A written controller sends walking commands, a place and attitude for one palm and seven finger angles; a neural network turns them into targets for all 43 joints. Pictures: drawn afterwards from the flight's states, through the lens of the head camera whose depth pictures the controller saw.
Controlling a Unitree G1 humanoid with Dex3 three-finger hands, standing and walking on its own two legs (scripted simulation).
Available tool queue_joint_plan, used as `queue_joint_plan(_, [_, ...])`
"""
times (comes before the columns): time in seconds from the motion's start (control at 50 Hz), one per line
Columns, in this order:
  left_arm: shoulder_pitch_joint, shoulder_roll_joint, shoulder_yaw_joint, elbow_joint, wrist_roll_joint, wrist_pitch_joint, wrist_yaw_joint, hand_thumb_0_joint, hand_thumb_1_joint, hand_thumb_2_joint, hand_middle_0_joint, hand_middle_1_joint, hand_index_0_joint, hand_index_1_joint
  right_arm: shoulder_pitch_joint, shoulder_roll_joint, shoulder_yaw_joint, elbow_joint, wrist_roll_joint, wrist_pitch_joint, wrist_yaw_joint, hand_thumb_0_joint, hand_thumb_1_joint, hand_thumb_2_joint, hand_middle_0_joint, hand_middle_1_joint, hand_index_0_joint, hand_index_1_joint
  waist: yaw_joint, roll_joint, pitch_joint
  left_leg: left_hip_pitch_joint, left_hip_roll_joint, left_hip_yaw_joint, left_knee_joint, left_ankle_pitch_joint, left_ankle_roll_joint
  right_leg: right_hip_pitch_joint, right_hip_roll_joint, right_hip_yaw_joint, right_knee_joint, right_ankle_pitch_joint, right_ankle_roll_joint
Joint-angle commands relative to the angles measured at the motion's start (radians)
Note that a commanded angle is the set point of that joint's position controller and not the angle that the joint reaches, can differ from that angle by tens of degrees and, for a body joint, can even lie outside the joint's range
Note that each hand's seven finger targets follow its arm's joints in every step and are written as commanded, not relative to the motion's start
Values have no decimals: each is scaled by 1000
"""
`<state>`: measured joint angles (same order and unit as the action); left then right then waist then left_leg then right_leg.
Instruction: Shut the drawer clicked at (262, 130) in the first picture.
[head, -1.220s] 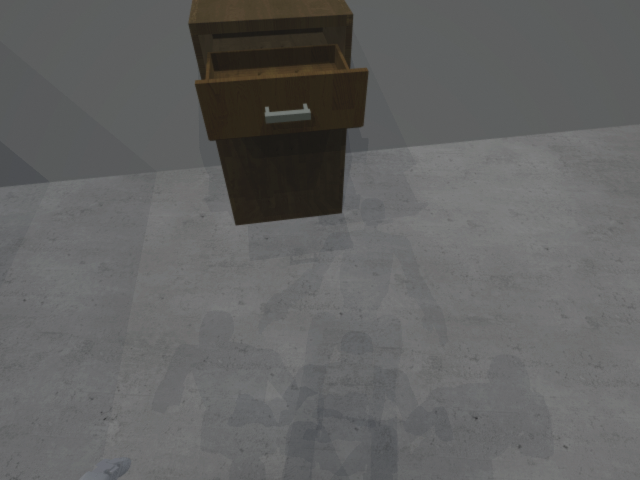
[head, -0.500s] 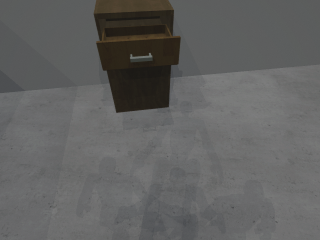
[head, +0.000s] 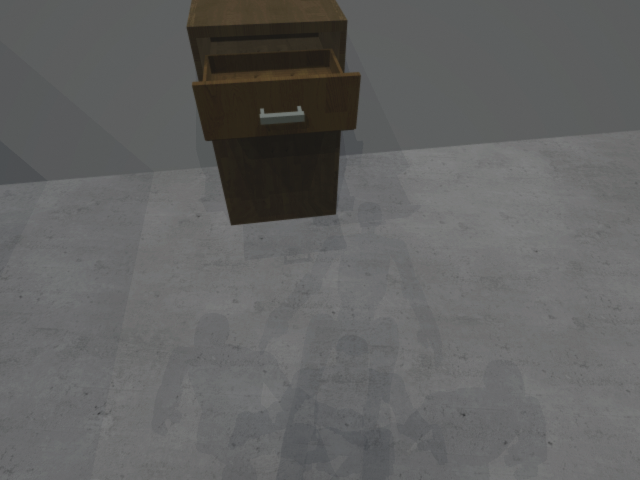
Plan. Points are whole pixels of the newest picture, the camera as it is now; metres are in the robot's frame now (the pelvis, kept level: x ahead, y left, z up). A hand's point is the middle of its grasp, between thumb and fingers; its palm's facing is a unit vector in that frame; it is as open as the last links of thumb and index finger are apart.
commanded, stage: look at it before walking up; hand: left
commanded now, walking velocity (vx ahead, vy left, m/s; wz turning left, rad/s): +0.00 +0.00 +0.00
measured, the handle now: (281, 114) +0.99 +0.16 -0.06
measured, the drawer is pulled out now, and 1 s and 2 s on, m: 0.30 0.30 0.30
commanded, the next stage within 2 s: walk to a spot facing it in 0.22 s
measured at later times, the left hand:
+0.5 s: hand out of the picture +0.06 +0.23 -0.17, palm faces -0.04 -0.96 -0.28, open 7.4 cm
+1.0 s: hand (252, 446) +0.21 +0.12 -0.18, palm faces -0.22 -0.96 -0.20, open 7.4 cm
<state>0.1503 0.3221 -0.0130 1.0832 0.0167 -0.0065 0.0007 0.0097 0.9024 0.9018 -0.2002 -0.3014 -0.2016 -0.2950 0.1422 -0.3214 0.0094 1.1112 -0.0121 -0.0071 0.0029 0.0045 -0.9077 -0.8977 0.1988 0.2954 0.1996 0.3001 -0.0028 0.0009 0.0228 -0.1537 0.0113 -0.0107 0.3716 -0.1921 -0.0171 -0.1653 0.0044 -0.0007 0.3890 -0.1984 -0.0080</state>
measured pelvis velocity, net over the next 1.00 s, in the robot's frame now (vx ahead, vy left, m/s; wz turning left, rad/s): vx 0.16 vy -0.06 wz -0.27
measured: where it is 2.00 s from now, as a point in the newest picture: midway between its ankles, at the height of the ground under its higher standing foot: (355, 408)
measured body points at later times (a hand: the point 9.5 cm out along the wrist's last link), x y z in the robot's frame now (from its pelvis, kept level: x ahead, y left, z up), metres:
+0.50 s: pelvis +0.02 +0.00 -0.01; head +0.01 +0.00 +0.44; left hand +0.07 +0.28 -0.15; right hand +0.07 -0.27 -0.15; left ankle +0.01 +0.13 -0.74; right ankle +0.01 -0.11 -0.75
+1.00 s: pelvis +0.16 -0.06 -0.01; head +0.17 -0.06 +0.44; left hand +0.22 +0.17 -0.16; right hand +0.14 -0.31 -0.16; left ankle +0.21 +0.07 -0.66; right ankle +0.12 -0.13 -0.75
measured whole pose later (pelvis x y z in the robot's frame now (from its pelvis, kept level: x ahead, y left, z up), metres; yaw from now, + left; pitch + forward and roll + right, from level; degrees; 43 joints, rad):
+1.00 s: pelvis +0.16 -0.06 -0.01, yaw -15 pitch -1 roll +0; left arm 0.35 0.17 0.04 1.04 0.03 -0.06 0.00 0.01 0.91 0.90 -0.20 -0.30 -0.20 -0.29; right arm 0.23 -0.20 -0.06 1.04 -0.03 -0.02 0.01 0.01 -0.91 -0.90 0.19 0.29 0.20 0.30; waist 0.00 0.00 0.02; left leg -0.56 0.12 0.08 1.14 -0.28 -0.04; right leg -0.15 0.05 -0.05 0.44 -0.28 -0.07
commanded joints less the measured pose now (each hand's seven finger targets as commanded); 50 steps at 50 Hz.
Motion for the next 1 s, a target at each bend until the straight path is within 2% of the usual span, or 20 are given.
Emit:
queue_joint_plan(0.0, [-30,196,44,-59,-5,-24,12,0,900,900,-200,-300,-200,-300,-31,-189,-37,-61,2,-25,-15,0,-900,-900,200,300,200,300,3,-3,-44,14,105,-88,-62,90,38,-2,-119,115,-83,52,-20])
queue_joint_plan(0.3, [-20,193,44,-50,-5,-25,14,0,900,900,-200,-300,-200,-300,-38,-188,-36,-58,4,-27,-18,0,-900,-900,200,300,200,300,5,-1,-45,27,110,-84,-70,138,37,25,-120,104,-76,130,-17])
queue_joint_plan(0.34, [43,82,22,-21,-6,-5,15,0,900,900,-200,-300,-200,-300,29,-75,-11,-28,-5,-11,-15,0,-900,-900,200,300,200,300,3,-11,-50,35,101,-44,-41,-1,19,3,-106,112,-70,-26,-10])
queue_joint_plan(0.4, [73,100,42,-39,2,15,-2,0,900,900,-200,-300,-200,-300,67,-84,-28,-37,-12,-2,-13,0,-900,-900,200,300,200,300,8,-24,41,-45,90,-21,-12,-297,31,-90,-86,166,-75,-316,-38])
queue_joint_plan(0.48, [108,97,66,-85,5,15,-15,0,900,900,-200,-300,-200,-300,107,-94,-53,-77,-12,-10,-14,0,-900,-900,200,300,200,300,3,-40,122,-81,105,-20,45,-400,52,-202,-65,217,-24,-407,-75])
queue_joint_plan(0.52, [108,70,71,-108,4,5,-20,0,900,900,-200,-300,-200,-300,147,-98,-64,-84,-10,-22,-17,0,-900,-900,200,300,200,300,-14,19,130,-19,156,-78,15,-405,81,-288,-24,185,82,-355,-73])
queue_joint_plan(0.56, [60,16,72,-148,2,-8,-27,0,900,900,-200,-300,-200,-300,226,-139,-86,-78,-7,-37,-24,0,-900,-900,200,300,200,300,-53,197,113,121,315,-250,-127,-381,163,-441,49,29,349,-252,-37])
queue_joint_plan(0.58, [-12,8,75,-182,3,-12,-28,0,900,900,-200,-300,-200,-300,267,-137,-93,-70,-8,-49,-26,0,-900,-900,200,300,200,300,-76,221,138,173,394,-288,-177,-263,215,-539,2,-7,483,-312,-18])
queue_joint_plan(0.6, [-35,8,78,-200,5,-14,-31,0,900,900,-200,-300,-200,-300,284,-119,-91,-69,-10,-58,-28,0,-900,-900,200,300,200,300,-79,196,140,212,412,-272,-166,-116,234,-586,-40,11,538,-326,-9])
queue_joint_plan(0.66, [1,-37,80,-186,3,-22,-43,0,900,900,-200,-300,-200,-300,228,-83,-88,-76,-18,-66,-30,0,-900,-900,200,300,200,300,-28,123,107,156,382,-86,-89,112,186,-455,-95,-19,445,-300,-15])
queue_joint_plan(0.7, [140,-65,84,-138,2,-21,-51,0,900,900,-200,-300,-200,-300,156,-89,-88,-91,-19,-65,-26,0,-900,-900,200,300,200,300,48,106,42,16,306,71,32,111,120,-159,-51,-100,273,-147,-23])
queue_joint_plan(0.72, [277,-50,91,-89,8,-25,-48,0,900,900,-200,-300,-200,-300,146,-85,-88,-90,-13,-64,-23,0,-900,-900,200,300,200,300,112,40,-20,-63,241,141,222,176,89,45,17,-155,191,-42,-35])
queue_joint_plan(0.74, [441,34,112,-39,13,-37,-34,0,900,900,-200,-300,-200,-300,142,-51,-79,-103,1,-67,-12,0,-900,-900,200,300,200,300,181,-150,-106,-212,171,219,508,93,48,249,-81,-5,91,-106,-70])
queue_joint_plan(0.76, [518,135,132,-21,6,-51,-13,0,900,900,-200,-300,-200,-300,116,32,-60,-151,7,-71,-2,0,-900,-900,200,300,200,300,180,-404,-106,-485,48,211,788,-329,2,334,-346,467,-92,-111,-169])
queue_joint_plan(0.78, [503,141,131,-29,-10,-48,0,0,900,900,-200,-300,-200,-300,76,13,-66,-169,3,-71,-4,0,-900,-900,200,300,200,300,165,-301,-104,-540,63,84,906,-356,17,325,-389,604,-151,-87,-223])
queue_joint_plan(0.8, [420,115,127,-45,-9,-48,5,0,900,900,-200,-300,-200,-300,51,12,-71,-161,4,-70,-4,0,-900,-900,200,300,200,300,134,-161,-19,-572,110,53,945,-272,24,240,-382,540,-146,-124,-248])
queue_joint_plan(0.84, [303,49,101,-76,0,-57,7,0,900,900,-200,-300,-200,-300,36,39,-70,-150,-9,-61,-1,0,-900,-900,200,300,200,300,73,-52,75,-531,145,28,920,-171,7,38,-342,448,-167,-80,-226])
queue_joint_plan(0.86, [266,22,97,-83,3,-61,11,0,900,900,-200,-300,-200,-300,77,57,-74,-131,-13,-53,1,0,-900,-900,200,300,200,300,42,-13,62,-490,151,29,883,-139,2,10,-315,364,-164,-24,-213])
queue_joint_plan(0.92, [258,1,88,-73,9,-71,14,0,900,900,-200,-300,-200,-300,125,81,-74,-120,-14,-30,6,0,-900,-900,200,300,200,300,-2,-55,60,-463,145,58,792,-79,-22,-34,-257,229,-184,79,-190])
queue_joint_plan(0.98, [288,-10,85,-55,7,-80,15,0,900,900,-200,-300,-200,-300,67,91,-76,-149,-13,-28,18,0,-900,-900,200,300,200,300,10,-63,70,-489,136,73,678,-8,-30,-2,-223,184,-198,111,-189])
